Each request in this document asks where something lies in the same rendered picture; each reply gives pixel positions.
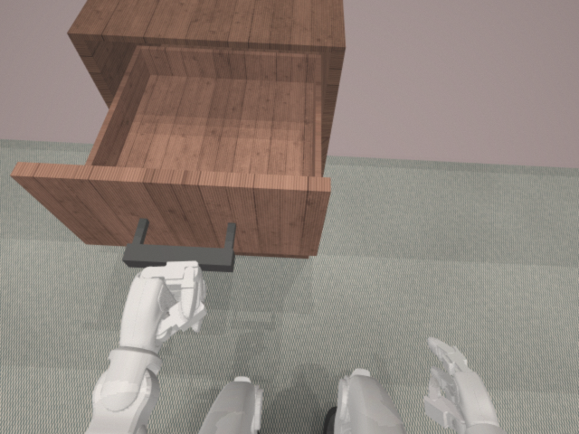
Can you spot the robot left forearm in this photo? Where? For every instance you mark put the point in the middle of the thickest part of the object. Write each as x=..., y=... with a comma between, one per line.
x=125, y=395

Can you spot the drawer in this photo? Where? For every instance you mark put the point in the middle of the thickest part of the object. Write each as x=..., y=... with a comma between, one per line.
x=194, y=139

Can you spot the robot thigh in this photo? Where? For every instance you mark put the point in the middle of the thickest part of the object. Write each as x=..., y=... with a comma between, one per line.
x=236, y=410
x=363, y=402

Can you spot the robot left thigh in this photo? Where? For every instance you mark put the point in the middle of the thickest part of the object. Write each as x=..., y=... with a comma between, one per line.
x=236, y=410

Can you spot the handle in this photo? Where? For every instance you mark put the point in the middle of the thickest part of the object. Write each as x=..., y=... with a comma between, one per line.
x=140, y=255

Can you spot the cabinet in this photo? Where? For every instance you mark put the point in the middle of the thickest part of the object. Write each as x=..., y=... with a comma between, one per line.
x=106, y=33

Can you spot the left robot hand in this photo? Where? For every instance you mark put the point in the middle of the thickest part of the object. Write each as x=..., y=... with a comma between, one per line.
x=153, y=292

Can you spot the robot right thigh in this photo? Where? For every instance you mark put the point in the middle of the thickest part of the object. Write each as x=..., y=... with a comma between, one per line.
x=363, y=402

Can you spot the right robot hand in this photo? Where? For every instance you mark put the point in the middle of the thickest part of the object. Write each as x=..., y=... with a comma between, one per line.
x=467, y=401

